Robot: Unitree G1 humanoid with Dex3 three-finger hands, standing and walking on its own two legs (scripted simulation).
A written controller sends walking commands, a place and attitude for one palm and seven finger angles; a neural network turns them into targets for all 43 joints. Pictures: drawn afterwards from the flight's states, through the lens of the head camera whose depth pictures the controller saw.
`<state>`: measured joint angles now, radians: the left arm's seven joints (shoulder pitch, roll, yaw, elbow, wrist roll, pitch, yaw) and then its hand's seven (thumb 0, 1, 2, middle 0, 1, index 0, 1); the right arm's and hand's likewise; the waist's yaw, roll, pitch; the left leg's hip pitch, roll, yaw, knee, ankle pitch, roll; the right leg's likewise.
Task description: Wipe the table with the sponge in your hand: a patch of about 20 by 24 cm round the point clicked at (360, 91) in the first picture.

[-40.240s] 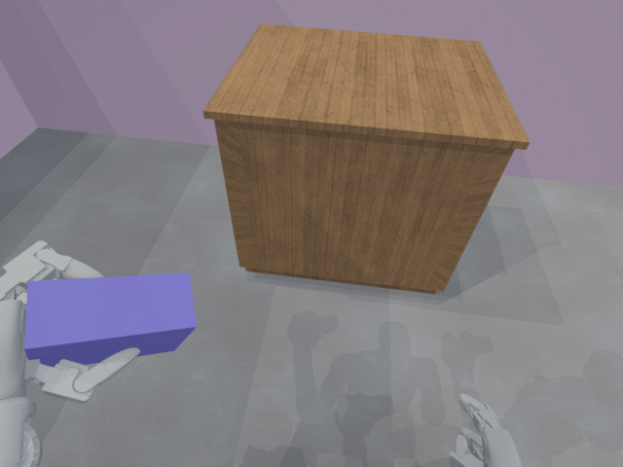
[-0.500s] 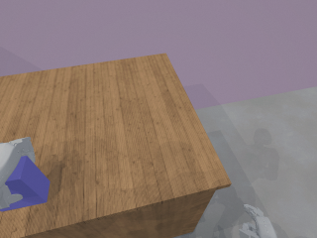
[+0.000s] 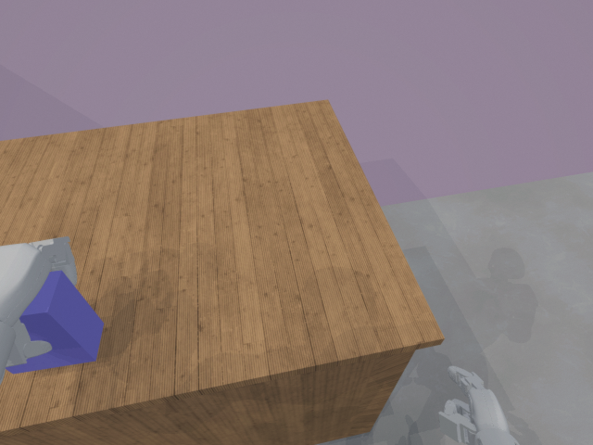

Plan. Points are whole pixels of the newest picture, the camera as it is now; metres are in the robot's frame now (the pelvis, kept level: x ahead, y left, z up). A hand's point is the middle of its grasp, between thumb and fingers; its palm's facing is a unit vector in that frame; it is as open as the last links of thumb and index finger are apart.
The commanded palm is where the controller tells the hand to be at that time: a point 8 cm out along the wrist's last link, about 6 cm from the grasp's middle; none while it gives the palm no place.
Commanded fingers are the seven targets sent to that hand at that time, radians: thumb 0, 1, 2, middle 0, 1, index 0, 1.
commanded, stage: lift the sponge slowly off the table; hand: left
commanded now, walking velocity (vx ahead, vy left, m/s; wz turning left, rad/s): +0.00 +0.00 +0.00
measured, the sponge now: (45, 333) +0.19 +0.37 +0.05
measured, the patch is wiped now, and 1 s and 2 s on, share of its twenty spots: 1.00 1.00 1.00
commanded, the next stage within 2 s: bring the sponge back beside the body in 1.22 s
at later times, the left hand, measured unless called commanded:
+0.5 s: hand (14, 291) +0.20 +0.36 +0.14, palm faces -0.02 -0.01 -1.00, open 9.9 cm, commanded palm +0.18 +0.35 +0.21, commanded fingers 0.00 0.10 1.30 -1.20 -1.60 -1.20 -1.60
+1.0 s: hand out of the picture +0.20 +0.36 +0.17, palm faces -0.03 +0.01 -1.00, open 9.9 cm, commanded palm +0.18 +0.36 +0.24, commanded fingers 0.00 0.10 1.30 -1.20 -1.60 -1.20 -1.60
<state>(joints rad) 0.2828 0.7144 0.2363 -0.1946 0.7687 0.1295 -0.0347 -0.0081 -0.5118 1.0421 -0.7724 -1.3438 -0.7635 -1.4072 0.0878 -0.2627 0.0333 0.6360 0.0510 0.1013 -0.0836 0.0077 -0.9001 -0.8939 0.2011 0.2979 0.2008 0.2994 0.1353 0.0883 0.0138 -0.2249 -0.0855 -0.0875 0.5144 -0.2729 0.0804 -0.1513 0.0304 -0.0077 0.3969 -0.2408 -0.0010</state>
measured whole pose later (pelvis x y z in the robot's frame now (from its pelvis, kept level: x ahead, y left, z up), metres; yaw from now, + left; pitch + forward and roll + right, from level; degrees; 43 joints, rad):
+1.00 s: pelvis -0.01 +0.00 +0.00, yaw +0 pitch -2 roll -2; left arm 0.18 0.83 0.29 -0.24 0.69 0.18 -0.22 -0.01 -0.51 1.04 -0.77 -1.35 -0.77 -1.41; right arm 0.08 -0.30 0.06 0.63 0.06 0.08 -0.10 0.01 -0.90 -0.89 0.20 0.30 0.20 0.30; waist 0.14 0.10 0.04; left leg -0.18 -0.09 -0.08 0.45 -0.23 0.08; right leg -0.12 0.02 0.00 0.35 -0.21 0.00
